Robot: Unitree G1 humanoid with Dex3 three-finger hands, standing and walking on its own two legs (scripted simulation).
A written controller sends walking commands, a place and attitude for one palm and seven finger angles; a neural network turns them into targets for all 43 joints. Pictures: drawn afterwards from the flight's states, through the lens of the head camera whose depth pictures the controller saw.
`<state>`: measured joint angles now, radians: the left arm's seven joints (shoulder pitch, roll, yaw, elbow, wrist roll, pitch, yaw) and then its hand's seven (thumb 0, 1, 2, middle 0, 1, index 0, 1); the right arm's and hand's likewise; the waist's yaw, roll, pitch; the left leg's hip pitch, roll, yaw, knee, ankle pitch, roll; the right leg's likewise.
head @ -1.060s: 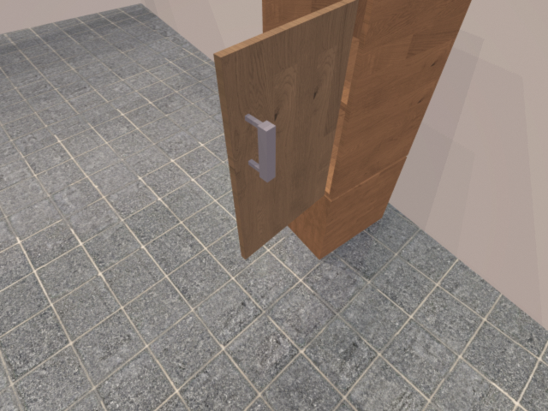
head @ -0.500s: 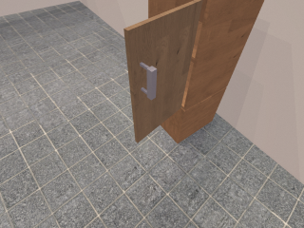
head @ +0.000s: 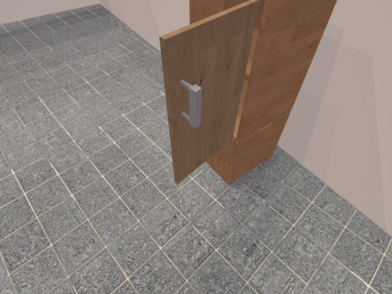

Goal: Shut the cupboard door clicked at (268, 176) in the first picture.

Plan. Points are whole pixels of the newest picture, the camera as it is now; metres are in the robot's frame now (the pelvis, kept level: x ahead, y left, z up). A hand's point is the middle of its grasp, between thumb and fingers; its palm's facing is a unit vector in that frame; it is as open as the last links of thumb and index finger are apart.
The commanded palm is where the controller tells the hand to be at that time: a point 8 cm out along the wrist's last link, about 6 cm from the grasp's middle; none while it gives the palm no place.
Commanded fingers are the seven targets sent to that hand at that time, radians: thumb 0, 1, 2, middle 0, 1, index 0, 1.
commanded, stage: walk around to get in front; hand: left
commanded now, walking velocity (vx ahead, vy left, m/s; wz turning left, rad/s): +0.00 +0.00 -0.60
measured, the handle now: (189, 104) +0.58 +0.06 +0.05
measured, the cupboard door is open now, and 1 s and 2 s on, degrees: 99 99 99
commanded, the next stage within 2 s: none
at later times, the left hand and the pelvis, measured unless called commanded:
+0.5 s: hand out of the picture +0.04 +0.15 -0.17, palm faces -0.15 -0.95 -0.27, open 7.4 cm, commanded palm none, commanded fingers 0.00 0.90 0.90 -0.20 -0.30 -0.20 -0.30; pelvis -0.03 -0.04 -0.01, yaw -14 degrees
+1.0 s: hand out of the picture +0.14 +0.16 -0.17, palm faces -0.42 -0.87 -0.25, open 7.4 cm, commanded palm none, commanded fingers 0.00 0.90 0.90 -0.20 -0.30 -0.20 -0.30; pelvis -0.04 +0.00 -0.01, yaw -30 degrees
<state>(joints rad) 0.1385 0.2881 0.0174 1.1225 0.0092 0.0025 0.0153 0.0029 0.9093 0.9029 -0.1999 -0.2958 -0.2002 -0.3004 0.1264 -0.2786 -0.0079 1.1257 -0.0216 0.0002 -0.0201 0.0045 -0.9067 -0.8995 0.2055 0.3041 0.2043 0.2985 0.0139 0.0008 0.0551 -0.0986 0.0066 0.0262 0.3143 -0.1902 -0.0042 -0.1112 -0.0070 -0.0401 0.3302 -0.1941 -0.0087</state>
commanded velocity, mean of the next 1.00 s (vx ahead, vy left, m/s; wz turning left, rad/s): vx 0.00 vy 0.00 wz -0.60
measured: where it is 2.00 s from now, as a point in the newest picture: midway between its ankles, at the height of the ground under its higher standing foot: outside the picture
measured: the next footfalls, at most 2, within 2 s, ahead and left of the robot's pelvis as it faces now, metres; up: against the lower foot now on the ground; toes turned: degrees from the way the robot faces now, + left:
left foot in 0.80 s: +0.05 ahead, +0.12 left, +0.00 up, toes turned -25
right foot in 1.10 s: -0.08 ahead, -0.15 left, +0.00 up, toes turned -37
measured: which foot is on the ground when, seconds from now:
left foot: down 0.00-0.28, up 0.30-0.78, down 0.80-1.00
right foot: down 0.00-0.78, up 0.80-1.00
